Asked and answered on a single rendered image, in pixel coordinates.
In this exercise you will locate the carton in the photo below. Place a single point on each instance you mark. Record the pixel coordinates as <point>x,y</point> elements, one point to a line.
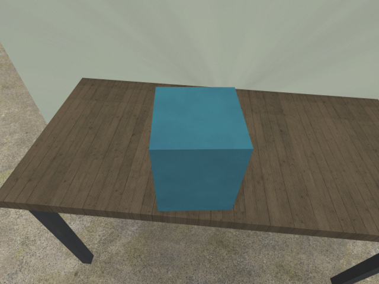
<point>199,148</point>

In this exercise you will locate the table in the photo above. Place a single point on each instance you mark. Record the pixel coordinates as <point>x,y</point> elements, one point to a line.
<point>314,169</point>

